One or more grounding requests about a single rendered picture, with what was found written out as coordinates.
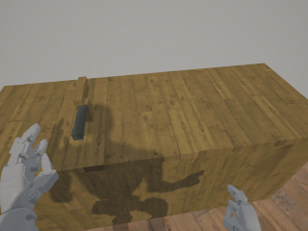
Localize tap lever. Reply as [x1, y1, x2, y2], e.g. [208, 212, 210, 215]
[71, 101, 88, 141]

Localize counter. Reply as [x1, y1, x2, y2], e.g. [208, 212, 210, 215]
[0, 63, 308, 231]

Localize right robot hand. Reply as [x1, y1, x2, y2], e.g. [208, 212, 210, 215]
[222, 184, 262, 231]

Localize left robot hand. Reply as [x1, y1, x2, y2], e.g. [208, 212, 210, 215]
[0, 123, 59, 214]

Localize robot left forearm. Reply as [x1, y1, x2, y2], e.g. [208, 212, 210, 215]
[0, 207, 39, 231]

